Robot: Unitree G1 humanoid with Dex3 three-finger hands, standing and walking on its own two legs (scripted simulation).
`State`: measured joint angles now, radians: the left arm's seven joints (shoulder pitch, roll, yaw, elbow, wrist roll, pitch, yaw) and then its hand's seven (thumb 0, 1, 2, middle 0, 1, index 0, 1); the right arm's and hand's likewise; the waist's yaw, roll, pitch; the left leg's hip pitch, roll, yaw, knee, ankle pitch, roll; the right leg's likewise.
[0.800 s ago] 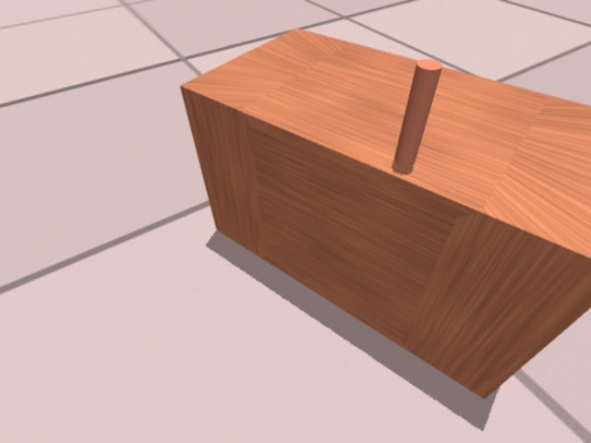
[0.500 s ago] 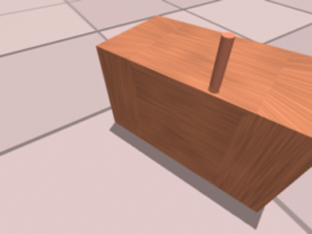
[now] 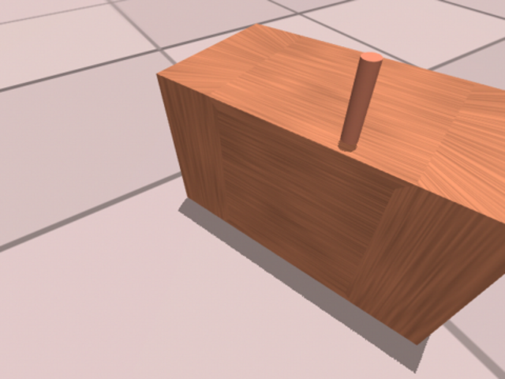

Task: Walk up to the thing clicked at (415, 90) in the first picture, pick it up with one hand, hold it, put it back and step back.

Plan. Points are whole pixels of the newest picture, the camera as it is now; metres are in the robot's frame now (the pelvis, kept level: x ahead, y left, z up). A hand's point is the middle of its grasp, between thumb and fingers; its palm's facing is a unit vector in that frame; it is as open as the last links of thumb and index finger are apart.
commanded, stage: stand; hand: left
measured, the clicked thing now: (359, 102) +0.77 -0.25 +0.03
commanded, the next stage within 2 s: walk up in 0.32 s
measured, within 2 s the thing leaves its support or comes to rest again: neither
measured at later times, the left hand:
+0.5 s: hand out of the picture +0.11 +0.25 -0.15, palm faces -0.17 -0.92 -0.34, open 7.4 cm
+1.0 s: hand (196, 329) +0.28 +0.14 -0.17, palm faces -0.38 -0.86 -0.33, open 7.4 cm
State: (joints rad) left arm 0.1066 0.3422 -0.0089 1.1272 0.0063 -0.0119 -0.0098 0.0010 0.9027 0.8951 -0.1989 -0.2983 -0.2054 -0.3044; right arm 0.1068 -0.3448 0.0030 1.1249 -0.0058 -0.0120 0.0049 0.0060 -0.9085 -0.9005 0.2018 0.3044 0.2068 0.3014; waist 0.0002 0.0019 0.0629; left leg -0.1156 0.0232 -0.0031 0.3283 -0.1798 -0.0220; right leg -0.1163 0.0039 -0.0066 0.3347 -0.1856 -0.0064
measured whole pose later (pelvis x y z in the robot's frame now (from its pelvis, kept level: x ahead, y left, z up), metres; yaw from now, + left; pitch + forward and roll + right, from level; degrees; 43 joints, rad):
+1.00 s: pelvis +0.16 -0.10 -0.03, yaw -23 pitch -3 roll -2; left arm 0.38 0.38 0.05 0.85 0.01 -0.04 -0.06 0.00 0.90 0.89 -0.20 -0.30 -0.21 -0.31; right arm 0.27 -0.43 -0.07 0.83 -0.03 -0.04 0.06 0.01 -0.91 -0.90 0.20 0.30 0.21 0.30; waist 0.02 0.02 0.08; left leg -0.41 0.07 0.02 0.70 -0.31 0.02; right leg -0.21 0.04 0.08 0.63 -0.38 0.00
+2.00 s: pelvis +0.29 -0.14 -0.03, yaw -38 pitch -2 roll -1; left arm 0.20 0.43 0.06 0.90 0.00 0.04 -0.01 0.00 0.90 0.89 -0.20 -0.30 -0.21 -0.30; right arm 0.23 -0.38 -0.04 0.91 -0.03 -0.02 -0.01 0.01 -0.91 -0.90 0.20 0.30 0.21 0.30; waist 0.00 -0.06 0.11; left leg -0.32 0.06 0.04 0.68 -0.33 0.00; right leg -0.49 0.09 0.12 1.06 -0.44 -0.01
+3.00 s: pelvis +0.29 -0.15 -0.01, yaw -42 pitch -3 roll +0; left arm 0.07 0.35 0.00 1.13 0.00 -0.02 0.00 0.00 0.90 0.89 -0.20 -0.30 -0.21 -0.30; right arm 0.08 -0.36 -0.02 1.11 0.00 0.00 0.02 0.01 -0.91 -0.90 0.20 0.30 0.21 0.30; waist -0.01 0.01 0.06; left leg -0.15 0.05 0.06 0.42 -0.22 -0.02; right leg -0.13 0.00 0.08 0.41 -0.24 0.03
